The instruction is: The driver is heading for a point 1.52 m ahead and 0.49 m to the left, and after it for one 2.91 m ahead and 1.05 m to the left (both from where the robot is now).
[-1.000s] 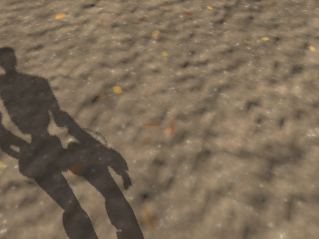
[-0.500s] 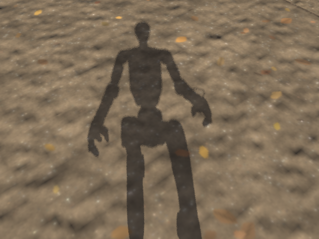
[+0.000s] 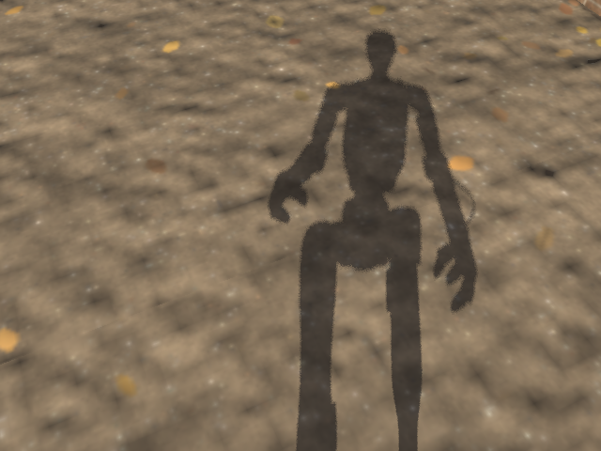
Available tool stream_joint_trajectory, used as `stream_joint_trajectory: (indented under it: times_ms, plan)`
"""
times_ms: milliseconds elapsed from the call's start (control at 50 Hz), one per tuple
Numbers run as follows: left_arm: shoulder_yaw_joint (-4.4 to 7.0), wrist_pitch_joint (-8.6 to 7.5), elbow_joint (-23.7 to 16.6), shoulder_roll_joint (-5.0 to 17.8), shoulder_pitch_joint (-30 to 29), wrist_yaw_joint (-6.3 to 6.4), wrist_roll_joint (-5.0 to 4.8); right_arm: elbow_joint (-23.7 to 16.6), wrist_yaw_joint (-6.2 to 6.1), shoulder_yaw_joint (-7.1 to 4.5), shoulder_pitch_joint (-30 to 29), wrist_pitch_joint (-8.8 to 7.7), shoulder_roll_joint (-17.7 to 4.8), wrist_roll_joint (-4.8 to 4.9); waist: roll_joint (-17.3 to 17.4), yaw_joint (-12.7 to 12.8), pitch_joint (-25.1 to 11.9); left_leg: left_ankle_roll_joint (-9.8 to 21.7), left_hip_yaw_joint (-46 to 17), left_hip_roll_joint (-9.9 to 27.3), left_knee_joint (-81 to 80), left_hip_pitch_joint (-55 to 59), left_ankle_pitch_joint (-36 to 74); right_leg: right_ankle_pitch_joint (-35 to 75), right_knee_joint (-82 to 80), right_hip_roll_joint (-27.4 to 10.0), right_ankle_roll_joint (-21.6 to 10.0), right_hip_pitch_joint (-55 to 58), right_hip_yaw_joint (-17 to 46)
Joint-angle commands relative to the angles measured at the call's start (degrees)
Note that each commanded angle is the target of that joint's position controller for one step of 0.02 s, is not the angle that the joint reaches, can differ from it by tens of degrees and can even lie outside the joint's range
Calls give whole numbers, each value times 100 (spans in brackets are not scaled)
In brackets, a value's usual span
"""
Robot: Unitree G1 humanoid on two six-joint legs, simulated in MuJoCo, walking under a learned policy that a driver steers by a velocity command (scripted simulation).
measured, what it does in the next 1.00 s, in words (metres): walks ahead, turning left: right foot, then left foot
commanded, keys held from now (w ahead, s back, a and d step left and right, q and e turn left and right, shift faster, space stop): q+shift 0.60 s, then shift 0.26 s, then e+shift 0.14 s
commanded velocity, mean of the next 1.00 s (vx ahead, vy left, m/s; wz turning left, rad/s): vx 0.16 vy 0.00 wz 0.61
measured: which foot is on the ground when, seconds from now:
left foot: down 0.00-0.12, up 0.14-0.58, down 0.60-1.00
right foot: up 0.00-0.12, down 0.14-0.60, up 0.62-0.98, down 1.00-1.00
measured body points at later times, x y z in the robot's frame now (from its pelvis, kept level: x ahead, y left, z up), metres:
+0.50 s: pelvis +0.24 -0.04 +0.00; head +0.27 +0.00 +0.45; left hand +0.28 +0.28 -0.11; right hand +0.51 -0.24 -0.07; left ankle +0.26 +0.10 -0.69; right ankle +0.33 -0.13 -0.73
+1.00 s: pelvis +0.29 +0.00 +0.00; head +0.29 +0.02 +0.45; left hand +0.24 +0.30 -0.12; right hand +0.59 -0.08 -0.07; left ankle +0.24 +0.08 -0.73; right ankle +0.37 -0.11 -0.73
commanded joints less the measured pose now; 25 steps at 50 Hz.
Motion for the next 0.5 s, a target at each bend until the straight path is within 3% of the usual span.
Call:
stream_joint_trajectory:
  times_ms: [20, 40, 60, 80, 100, 120, 140, 160, 180, 200, 220, 240, 280, 320, 360, 400, 500]
  plan:
    - [14, -122, -342, 130, -336, -16, -46, -169, -32, -171, 65, -126, -828, 121, 259, 29, 155, 53, -551, 1127, -301, -1358, 5137, 1503, -1188, 775, -99, 1885, -490]
    - [167, -348, -682, 433, -1013, 73, -296, -224, -160, -181, 180, -39, -785, 274, 98, -142, 36, -4, -968, 1305, 51, -1105, 4492, 1325, -1626, 967, -46, 1919, -103]
    - [243, -409, -744, 600, -959, 113, -324, -219, -245, -213, 96, 43, -982, 254, 228, 94, -84, -49, -1159, 1376, 278, -595, 4453, 1186, -2123, 1114, -35, 1853, -20]
    - [314, -446, -694, 759, -728, 144, -285, -258, -305, -276, 16, 128, -1136, 184, 495, 236, -243, -136, -1308, 1419, 637, -307, 4706, 1133, -2283, 1221, -55, 2075, 11]
    - [415, -463, -565, 967, -212, 182, -264, -349, -337, -315, -166, 207, -1205, 114, 703, 519, -598, -275, -1373, 1365, 1278, -197, 5016, 1166, -2265, 1248, -100, 2651, 22]
    - [491, -460, -357, 1104, 716, 232, -240, -522, -329, -321, -615, 263, -1184, 80, 820, 1098, -1037, -526, -1282, 1155, 2451, -546, 4897, 1812, -2397, 997, -185, 3715, 85]
    - [514, -400, -192, 1342, 1734, 301, -106, -832, -306, -183, -814, 277, -670, -41, 441, 1385, -2005, -812, -1115, 720, 4317, -1661, 2738, 3656, -1533, -115, -491, 5574, 860]
    - [394, -380, -263, 1314, 1707, 214, 206, -802, -235, 35, 697, 292, 161, 45, -1604, 606, -3290, -1034, -1205, -134, 6768, -3325, -2739, 5733, -1162, -2179, -1669, 7279, 3058]
    - [415, -282, -540, 1080, 1404, 212, 98, -737, -175, -95, 979, 363, -683, 110, -1167, 717, -3979, -1128, -1540, 376, 7442, -3362, -2219, 4381, -1525, -2106, -1783, 7095, 3428]
    - [411, -168, -659, 871, 772, 273, -62, -980, -176, -208, 291, 465, -980, 247, -933, 643, -3091, -1212, -1046, 788, 7299, -3865, -1665, 2514, -1970, -1832, -1695, 6281, 2748]
    - [342, -62, -589, 608, 388, 334, -151, -1067, -239, -246, -171, 575, -1009, 214, -307, 540, -1997, -1309, -612, 1044, 6926, -4032, -1231, 1778, -2325, -1376, -1447, 5111, 1995]
    - [291, -17, -549, 500, 132, 370, -160, -1080, -276, -303, -284, 685, -976, 211, -197, 343, -1285, -1384, -506, 1202, 6844, -3899, -1048, 1353, -2591, -1109, -1331, 4087, 1480]
    - [342, -26, -476, 626, -375, 333, -81, -1149, -318, -270, -54, 909, -581, 243, -521, -43, -570, -1426, -280, 1430, 6172, -3179, -985, 657, -3219, -818, -1193, 2455, 526]
    - [432, -95, -376, 786, -581, 295, -40, -1334, -376, -242, -337, 944, -411, 158, -546, -46, -428, -1430, -153, 1593, 5400, -3087, -764, 1030, -3435, -828, -1291, 2157, 31]
    - [531, -93, -268, 991, -587, 330, -54, -1431, -335, -270, -582, 913, -508, 94, -365, 11, -780, -1342, -179, 1775, 4820, -3033, -144, 1183, -3388, -1030, -1400, 2553, -135]
    - [565, -8, -239, 1055, -762, 375, -104, -1485, -247, -301, -811, 912, -586, 109, -288, 33, -938, -1212, -85, 1814, 4268, -2781, 431, 654, -3392, -1063, -1354, 2689, -418]
    - [658, 213, -107, 1207, -784, 308, -250, -1765, -65, -432, -1513, 1030, -822, 123, -429, 192, -695, -917, 381, 1662, 3211, -2563, 290, -266, -3229, -1196, -1081, 3184, -824]
Velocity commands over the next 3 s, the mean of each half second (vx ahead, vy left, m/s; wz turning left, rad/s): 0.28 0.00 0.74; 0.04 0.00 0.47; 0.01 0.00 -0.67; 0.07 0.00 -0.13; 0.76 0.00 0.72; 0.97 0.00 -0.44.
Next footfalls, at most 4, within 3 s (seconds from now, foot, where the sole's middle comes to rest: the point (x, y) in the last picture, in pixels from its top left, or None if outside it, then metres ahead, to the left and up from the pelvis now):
0.14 right None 0.37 -0.13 -0.77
0.60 left None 0.27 0.11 -0.77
1.00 right None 0.41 -0.09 -0.77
1.30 left None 0.28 0.12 -0.77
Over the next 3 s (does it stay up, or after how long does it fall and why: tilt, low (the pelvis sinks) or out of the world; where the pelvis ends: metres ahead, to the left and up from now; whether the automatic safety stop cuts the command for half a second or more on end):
stays up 0.89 0.45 -0.01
